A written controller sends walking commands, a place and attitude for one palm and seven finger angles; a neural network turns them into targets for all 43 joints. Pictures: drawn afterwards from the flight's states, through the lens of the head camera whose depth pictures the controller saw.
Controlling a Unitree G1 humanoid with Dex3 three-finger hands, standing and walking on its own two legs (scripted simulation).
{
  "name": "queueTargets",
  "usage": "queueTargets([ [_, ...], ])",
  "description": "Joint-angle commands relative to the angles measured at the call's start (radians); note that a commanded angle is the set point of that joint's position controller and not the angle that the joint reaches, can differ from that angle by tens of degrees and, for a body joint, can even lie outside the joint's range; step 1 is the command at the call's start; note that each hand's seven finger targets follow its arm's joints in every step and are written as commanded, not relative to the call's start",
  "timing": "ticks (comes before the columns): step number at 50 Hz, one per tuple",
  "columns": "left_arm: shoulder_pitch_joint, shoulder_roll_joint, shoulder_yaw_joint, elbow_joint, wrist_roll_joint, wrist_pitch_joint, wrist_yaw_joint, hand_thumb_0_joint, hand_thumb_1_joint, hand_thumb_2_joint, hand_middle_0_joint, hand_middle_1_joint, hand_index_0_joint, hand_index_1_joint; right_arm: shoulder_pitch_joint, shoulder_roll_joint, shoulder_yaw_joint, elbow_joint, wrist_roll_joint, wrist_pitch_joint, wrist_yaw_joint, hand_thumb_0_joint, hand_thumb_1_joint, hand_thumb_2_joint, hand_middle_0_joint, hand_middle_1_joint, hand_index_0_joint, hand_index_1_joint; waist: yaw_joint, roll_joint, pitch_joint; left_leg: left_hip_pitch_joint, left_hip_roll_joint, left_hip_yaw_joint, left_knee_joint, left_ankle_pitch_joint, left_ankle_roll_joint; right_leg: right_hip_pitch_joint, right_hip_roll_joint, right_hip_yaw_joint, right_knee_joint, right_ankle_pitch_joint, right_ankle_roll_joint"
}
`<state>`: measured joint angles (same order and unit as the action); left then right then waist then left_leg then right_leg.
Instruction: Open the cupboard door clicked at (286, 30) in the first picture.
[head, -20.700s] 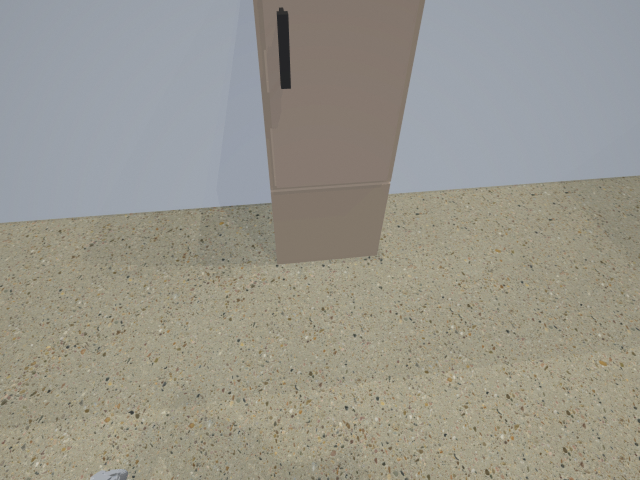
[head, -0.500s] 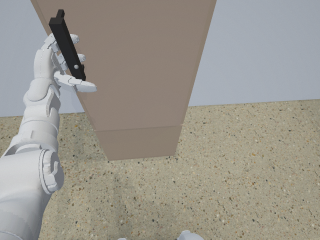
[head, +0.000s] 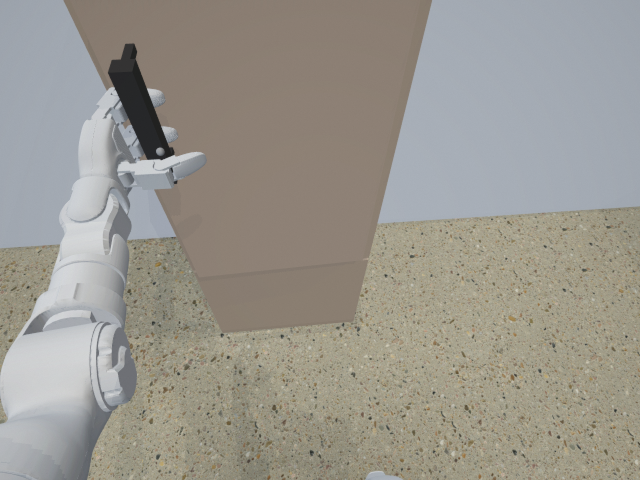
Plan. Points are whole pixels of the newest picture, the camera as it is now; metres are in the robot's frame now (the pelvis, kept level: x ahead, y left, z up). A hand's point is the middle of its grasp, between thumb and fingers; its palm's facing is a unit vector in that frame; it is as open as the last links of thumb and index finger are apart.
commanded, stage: close the thumb around the handle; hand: left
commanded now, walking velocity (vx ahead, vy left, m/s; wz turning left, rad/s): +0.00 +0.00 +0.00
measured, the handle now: (150, 119) +0.55 +0.19 +0.14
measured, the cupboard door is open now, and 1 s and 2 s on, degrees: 2 20 41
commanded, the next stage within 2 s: pull the door open along its arc in 0.36 s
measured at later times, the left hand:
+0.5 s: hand (162, 150) +0.49 +0.17 +0.14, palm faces +0.04 -1.00 -0.01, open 6.3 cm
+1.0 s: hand (182, 212) +0.39 +0.13 +0.14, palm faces +0.04 -1.00 +0.06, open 6.8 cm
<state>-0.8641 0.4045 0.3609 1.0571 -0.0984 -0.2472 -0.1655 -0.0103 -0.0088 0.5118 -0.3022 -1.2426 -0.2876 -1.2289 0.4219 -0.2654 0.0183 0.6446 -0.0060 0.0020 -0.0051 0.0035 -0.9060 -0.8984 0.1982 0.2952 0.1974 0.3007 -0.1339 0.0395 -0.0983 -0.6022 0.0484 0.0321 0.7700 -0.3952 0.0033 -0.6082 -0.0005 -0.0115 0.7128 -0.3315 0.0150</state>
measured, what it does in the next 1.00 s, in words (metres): stands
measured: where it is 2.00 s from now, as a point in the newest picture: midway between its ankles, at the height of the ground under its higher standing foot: outside the picture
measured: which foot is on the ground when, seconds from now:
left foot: down 0.00-1.00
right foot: down 0.00-1.00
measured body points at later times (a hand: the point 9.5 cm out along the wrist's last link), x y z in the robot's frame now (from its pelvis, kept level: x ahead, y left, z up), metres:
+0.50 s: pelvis -0.01 -0.01 +0.00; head +0.07 +0.00 +0.44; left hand +0.48 +0.22 +0.14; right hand +0.01 -0.27 -0.12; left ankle -0.02 +0.11 -0.71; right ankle +0.00 -0.13 -0.71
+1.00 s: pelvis +0.01 +0.00 +0.01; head +0.03 -0.02 +0.46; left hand +0.38 +0.18 +0.14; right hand +0.12 -0.25 -0.09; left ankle -0.02 +0.11 -0.71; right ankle +0.00 -0.13 -0.71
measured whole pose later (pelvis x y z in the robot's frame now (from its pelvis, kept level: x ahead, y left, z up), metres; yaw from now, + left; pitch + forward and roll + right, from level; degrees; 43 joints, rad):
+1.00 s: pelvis +0.01 +0.00 +0.01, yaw -1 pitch +7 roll -1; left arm -0.29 0.14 0.18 0.35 -0.19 -0.11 -0.03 0.01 0.66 0.72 -0.29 -1.32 -0.25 -1.26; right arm 0.34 -0.25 -0.01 0.58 0.03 -0.03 0.01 0.01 -0.91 -0.90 0.20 0.29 0.19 0.30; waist -0.04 0.06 -0.12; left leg -0.40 0.05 0.06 0.66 -0.38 0.00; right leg -0.43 0.00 0.01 0.62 -0.32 0.01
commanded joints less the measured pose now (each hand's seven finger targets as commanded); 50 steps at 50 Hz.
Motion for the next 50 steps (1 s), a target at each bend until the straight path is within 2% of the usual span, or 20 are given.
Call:
queueTargets([
  [1,-0.483,0.269,0.037,-0.234,-0.008,-0.084,-0.001,0.000,0.508,0.732,-0.372,-1.308,-0.372,-1.308,0.093,-0.163,-0.060,-0.078,0.006,-0.024,-0.021,0.000,-0.900,-0.900,0.200,0.300,0.200,0.300,0.011,0.036,-0.386,0.217,-0.035,-0.031,-0.072,0.406,0.018,0.210,0.043,-0.019,-0.040,0.420,-0.036],
  [3,-0.504,0.222,-0.006,-0.222,-0.005,-0.085,-0.005,0.000,0.620,0.780,-0.380,-1.320,-0.380,-1.320,0.091,-0.158,-0.058,-0.072,0.007,-0.027,-0.021,0.000,-0.900,-0.900,0.200,0.300,0.200,0.300,-0.002,0.049,-0.366,0.229,-0.034,-0.034,-0.072,0.404,0.016,0.178,0.042,-0.024,-0.042,0.403,-0.037],
  [8,-0.556,0.251,0.001,-0.186,0.004,-0.093,-0.004,0.000,0.900,0.900,-0.400,-1.350,-0.400,-1.350,0.097,-0.164,-0.057,-0.061,0.005,-0.032,-0.025,0.000,-0.900,-0.900,0.200,0.300,0.200,0.300,-0.016,0.039,-0.368,0.215,-0.036,-0.040,-0.070,0.352,0.018,0.159,0.041,-0.020,-0.044,0.365,-0.034],
  [10,-0.562,0.255,0.006,-0.195,0.005,-0.102,-0.007,0.000,0.900,0.900,-0.400,-1.350,-0.400,-1.350,0.101,-0.165,-0.058,-0.063,0.003,-0.035,-0.027,0.000,-0.900,-0.900,0.200,0.300,0.200,0.300,-0.013,0.047,-0.392,0.230,-0.037,-0.041,-0.063,0.377,0.019,0.164,0.040,-0.019,-0.038,0.380,-0.036],
  [11,-0.550,0.220,-0.023,-0.179,0.003,-0.100,-0.011,0.000,0.900,0.900,-0.400,-1.350,-0.400,-1.350,0.097,-0.161,-0.055,-0.063,0.004,-0.036,-0.024,0.000,-0.900,-0.900,0.200,0.300,0.200,0.300,-0.014,0.064,-0.395,0.239,-0.036,-0.045,-0.067,0.377,0.014,0.152,0.039,-0.023,-0.037,0.369,-0.036],
  [14,-0.588,0.229,-0.018,-0.152,-0.006,-0.095,-0.015,0.000,0.900,0.900,-0.400,-1.350,-0.400,-1.350,0.099,-0.166,-0.055,-0.055,0.004,-0.038,-0.027,0.000,-0.900,-0.900,0.200,0.300,0.200,0.300,-0.026,0.028,-0.375,0.210,-0.037,-0.042,-0.068,0.336,0.018,0.154,0.040,-0.019,-0.046,0.355,-0.033],
  [17,-0.587,0.249,0.007,-0.161,-0.006,-0.101,-0.011,0.000,0.900,0.900,-0.400,-1.350,-0.400,-1.350,0.103,-0.166,-0.057,-0.053,0.003,-0.042,-0.028,0.000,-0.900,-0.900,0.200,0.300,0.200,0.300,-0.017,0.044,-0.404,0.217,-0.039,-0.041,-0.064,0.344,0.018,0.159,0.039,-0.017,-0.042,0.363,-0.032],
  [20,-0.569,0.281,0.025,-0.154,-0.002,-0.104,-0.011,0.000,0.900,0.900,-0.400,-1.350,-0.400,-1.350,0.107,-0.170,-0.055,-0.056,0.002,-0.040,-0.030,0.000,-0.900,-0.900,0.200,0.300,0.200,0.300,-0.013,0.006,-0.393,0.193,-0.040,-0.039,-0.065,0.337,0.023,0.182,0.040,-0.014,-0.044,0.370,-0.032],
  [21,-0.576,0.251,-0.003,-0.150,0.000,-0.102,-0.014,0.000,0.900,0.900,-0.400,-1.350,-0.400,-1.350,0.101,-0.164,-0.053,-0.056,0.005,-0.039,-0.028,0.000,-0.900,-0.900,0.200,0.300,0.200,0.300,-0.019,0.043,-0.384,0.195,-0.041,-0.035,-0.067,0.337,0.021,0.167,0.038,-0.014,-0.044,0.371,-0.032],
  [23,-0.614,0.230,-0.028,-0.145,0.005,-0.101,-0.016,0.000,0.900,0.900,-0.400,-1.350,-0.400,-1.350,0.104,-0.164,-0.053,-0.051,0.003,-0.041,-0.028,0.000,-0.900,-0.900,0.200,0.300,0.200,0.300,-0.031,0.049,-0.365,0.195,-0.040,-0.040,-0.067,0.320,0.020,0.143,0.038,-0.016,-0.045,0.349,-0.031],
  [24,-0.584,0.314,0.046,-0.143,0.009,-0.104,-0.012,0.000,0.900,0.900,-0.400,-1.350,-0.400,-1.350,0.111,-0.173,-0.057,-0.051,0.001,-0.039,-0.030,0.000,-0.900,-0.900,0.200,0.300,0.200,0.300,-0.007,0.047,-0.386,0.194,-0.040,-0.043,-0.065,0.323,0.019,0.160,0.038,-0.015,-0.042,0.348,-0.034],
  [25,-0.558,0.320,0.046,-0.151,0.010,-0.109,-0.013,0.000,0.900,0.900,-0.400,-1.350,-0.400,-1.350,0.111,-0.175,-0.054,-0.061,0.000,-0.036,-0.030,0.000,-0.900,-0.900,0.200,0.300,0.200,0.300,-0.002,0.046,-0.401,0.198,-0.041,-0.042,-0.066,0.342,0.021,0.173,0.040,-0.014,-0.038,0.362,-0.036],
  [27,-0.497,0.269,0.022,-0.151,-0.002,-0.104,-0.021,0.000,0.900,0.900,-0.400,-1.350,-0.400,-1.350,0.097,-0.164,-0.053,-0.073,0.003,-0.037,-0.026,0.000,-0.900,-0.900,0.200,0.300,0.200,0.300,0.005,0.028,-0.401,0.189,-0.041,-0.032,-0.070,0.329,0.022,0.190,0.039,-0.014,-0.043,0.368,-0.034],
  [35,-0.233,0.216,0.027,-0.320,-0.059,-0.068,-0.043,0.000,0.900,0.900,-0.400,-1.350,-0.400,-1.350,0.046,-0.161,-0.061,-0.141,0.019,-0.031,-0.022,0.000,-0.900,-0.900,0.200,0.300,0.200,0.300,0.068,-0.004,-0.417,0.195,-0.039,-0.003,-0.095,0.391,0.027,0.306,0.042,-0.014,-0.050,0.459,-0.040],
  [39,-0.070,0.143,-0.004,-0.505,-0.087,-0.036,-0.034,0.000,0.900,0.900,-0.400,-1.350,-0.400,-1.350,0.003,-0.145,-0.066,-0.172,0.031,-0.037,-0.014,0.000,-0.900,-0.900,0.200,0.300,0.200,0.300,0.100,-0.013,-0.418,0.227,-0.035,0.008,-0.117,0.452,0.025,0.365,0.037,-0.018,-0.058,0.520,-0.039],
  [46,0.326,-0.056,-0.123,-0.875,-0.119,0.035,0.013,0.000,0.900,0.900,-0.400,-1.350,-0.400,-1.350,-0.115,-0.108,-0.063,-0.222,0.047,-0.069,0.004,0.000,-0.900,-0.900,0.200,0.300,0.200,0.300,0.143,-0.014,-0.327,0.302,-0.027,0.027,-0.158,0.544,0.020,0.416,0.026,-0.034,-0.089,0.577,-0.035],
  [47,0.330,-0.103,-0.016,-0.996,-0.179,0.051,0.158,0.000,0.900,0.900,-0.400,-1.350,-0.400,-1.350,-0.159,-0.073,-0.059,-0.232,0.044,-0.081,0.010,0.000,-0.900,-0.900,0.200,0.300,0.200,0.300,0.218,-0.038,-0.310,0.269,-0.038,0.018,-0.167,0.513,0.005,0.424,0.030,-0.054,-0.108,0.523,-0.032],
  [48,0.394,-0.199,-0.126,-1.031,-0.144,0.074,0.228,0.000,0.900,0.900,-0.400,-1.350,-0.400,-1.350,-0.188,-0.071,-0.055,-0.225,0.039,-0.087,0.019,0.000,-0.900,-0.900,0.200,0.300,0.200,0.300,0.186,-0.017,-0.253,0.290,-0.031,0.019,-0.182,0.488,-0.003,0.400,0.029,-0.061,-0.112,0.479,-0.032],
  [49,0.424,-0.261,-0.181,-1.086,-0.127,0.091,0.274,0.000,0.900,0.900,-0.400,-1.350,-0.400,-1.350,-0.198,-0.067,-0.055,-0.222,0.036,-0.091,0.026,0.000,-0.900,-0.900,0.200,0.300,0.200,0.300,0.174,-0.032,-0.229,0.305,-0.025,0.013,-0.190,0.498,-0.006,0.383,0.028,-0.073,-0.120,0.462,-0.031],
  [50,0.478,-0.276,-0.203,-1.129,-0.107,0.107,0.317,0.000,0.900,0.900,-0.400,-1.350,-0.400,-1.350,-0.210,-0.066,-0.056,-0.224,0.031,-0.093,0.029,0.000,-0.900,-0.900,0.200,0.300,0.200,0.300,0.171,-0.093,-0.216,0.315,-0.021,0.007,-0.190,0.505,-0.003,0.393,0.027,-0.076,-0.125,0.459,-0.029],
])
